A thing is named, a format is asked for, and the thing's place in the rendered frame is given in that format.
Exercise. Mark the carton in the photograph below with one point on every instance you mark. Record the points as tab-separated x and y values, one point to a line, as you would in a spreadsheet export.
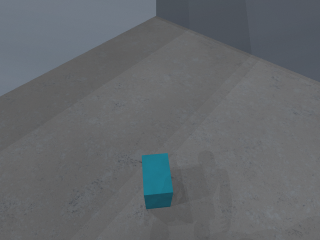
157	182

